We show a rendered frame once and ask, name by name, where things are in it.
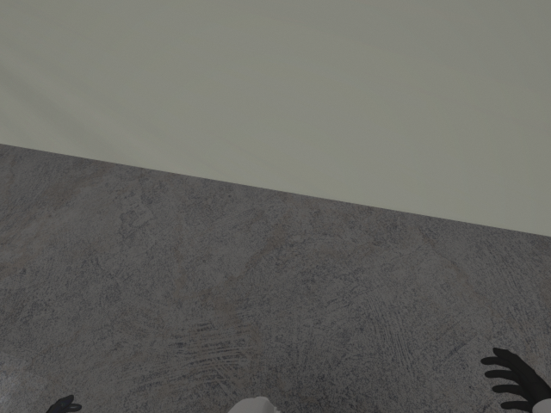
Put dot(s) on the right robot hand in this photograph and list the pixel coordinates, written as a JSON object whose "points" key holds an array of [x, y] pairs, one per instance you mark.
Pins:
{"points": [[530, 385]]}

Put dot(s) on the left robot hand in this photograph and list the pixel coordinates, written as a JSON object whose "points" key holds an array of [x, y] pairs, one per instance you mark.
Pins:
{"points": [[64, 405]]}

